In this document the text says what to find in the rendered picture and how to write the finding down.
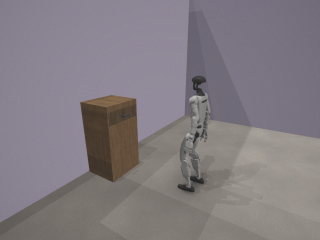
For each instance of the robot left thigh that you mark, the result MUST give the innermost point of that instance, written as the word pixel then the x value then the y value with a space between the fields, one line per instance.
pixel 181 153

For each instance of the left robot upper arm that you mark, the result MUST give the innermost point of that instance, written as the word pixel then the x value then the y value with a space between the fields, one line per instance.
pixel 193 101

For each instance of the left robot forearm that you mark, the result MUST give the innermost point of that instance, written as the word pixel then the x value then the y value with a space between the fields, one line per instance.
pixel 193 129

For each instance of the drawer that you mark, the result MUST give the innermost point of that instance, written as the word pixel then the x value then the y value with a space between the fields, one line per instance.
pixel 115 116

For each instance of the right robot upper arm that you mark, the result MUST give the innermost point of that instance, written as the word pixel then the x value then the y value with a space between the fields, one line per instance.
pixel 208 111

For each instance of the cabinet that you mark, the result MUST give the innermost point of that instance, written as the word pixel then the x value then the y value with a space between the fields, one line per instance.
pixel 112 151

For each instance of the robot right shin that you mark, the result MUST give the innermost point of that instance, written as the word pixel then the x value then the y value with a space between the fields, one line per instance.
pixel 196 166

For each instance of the right robot forearm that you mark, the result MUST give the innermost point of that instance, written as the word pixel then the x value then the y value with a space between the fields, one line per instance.
pixel 206 122

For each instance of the handle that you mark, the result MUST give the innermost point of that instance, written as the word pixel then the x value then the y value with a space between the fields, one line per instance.
pixel 126 115

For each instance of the robot left hand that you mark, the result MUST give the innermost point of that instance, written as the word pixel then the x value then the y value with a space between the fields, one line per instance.
pixel 189 145

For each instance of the robot right hand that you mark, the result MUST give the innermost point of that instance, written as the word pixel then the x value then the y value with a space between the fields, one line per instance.
pixel 204 134

